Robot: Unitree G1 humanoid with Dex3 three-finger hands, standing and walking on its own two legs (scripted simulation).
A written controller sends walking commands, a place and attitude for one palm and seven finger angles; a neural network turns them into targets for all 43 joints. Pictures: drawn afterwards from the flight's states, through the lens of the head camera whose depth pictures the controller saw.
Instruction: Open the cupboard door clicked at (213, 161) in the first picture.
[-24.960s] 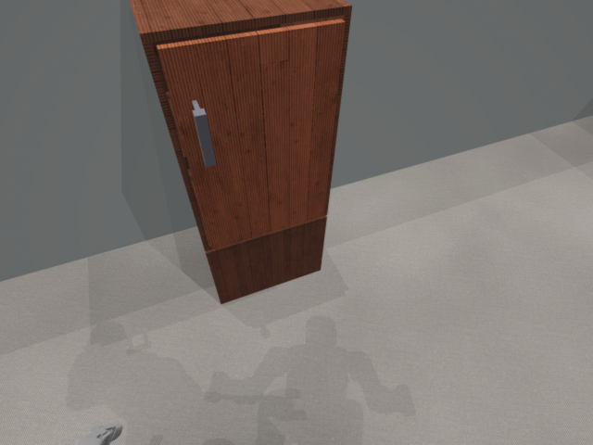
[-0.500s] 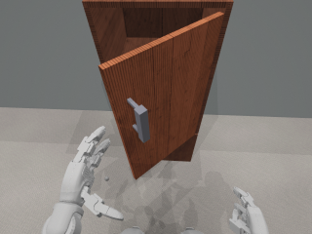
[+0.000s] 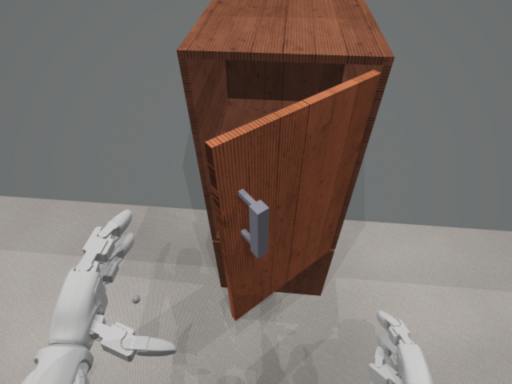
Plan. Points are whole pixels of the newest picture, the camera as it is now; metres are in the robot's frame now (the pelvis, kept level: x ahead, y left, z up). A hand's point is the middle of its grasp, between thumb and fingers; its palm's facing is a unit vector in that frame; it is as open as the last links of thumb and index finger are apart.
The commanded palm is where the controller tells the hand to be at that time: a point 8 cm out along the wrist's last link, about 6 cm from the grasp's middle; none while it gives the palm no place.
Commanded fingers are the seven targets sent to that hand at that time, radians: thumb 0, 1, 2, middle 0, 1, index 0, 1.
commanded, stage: draw the hand back to the body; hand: left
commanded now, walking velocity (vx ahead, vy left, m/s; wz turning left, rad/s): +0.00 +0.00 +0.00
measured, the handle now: (251, 223) +0.38 +0.05 +0.05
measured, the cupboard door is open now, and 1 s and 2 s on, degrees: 43 43 43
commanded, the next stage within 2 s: step back with the hand held close in 0.96 s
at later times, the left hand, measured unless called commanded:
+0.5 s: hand (64, 263) +0.20 +0.24 +0.17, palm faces +0.39 -0.83 -0.40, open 10.0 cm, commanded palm +0.16 +0.29 +0.19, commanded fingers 0.00 0.80 0.86 -0.20 -0.30 -0.20 -0.30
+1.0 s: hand (65, 265) +0.19 +0.23 +0.19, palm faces +0.43 -0.81 -0.41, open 7.4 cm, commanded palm +0.15 +0.27 +0.20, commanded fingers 0.00 0.90 0.90 -0.20 -0.30 -0.20 -0.30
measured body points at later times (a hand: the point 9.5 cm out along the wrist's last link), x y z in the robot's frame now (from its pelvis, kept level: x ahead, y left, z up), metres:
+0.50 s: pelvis +0.01 +0.00 +0.03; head -0.01 -0.02 +0.48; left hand +0.18 +0.28 +0.20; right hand +0.19 -0.23 -0.05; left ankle -0.01 +0.09 -0.71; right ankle +0.01 -0.11 -0.71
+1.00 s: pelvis +0.00 -0.02 +0.04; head -0.02 -0.05 +0.49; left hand +0.17 +0.27 +0.21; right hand +0.18 -0.25 -0.05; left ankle -0.01 +0.09 -0.71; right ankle +0.01 -0.11 -0.71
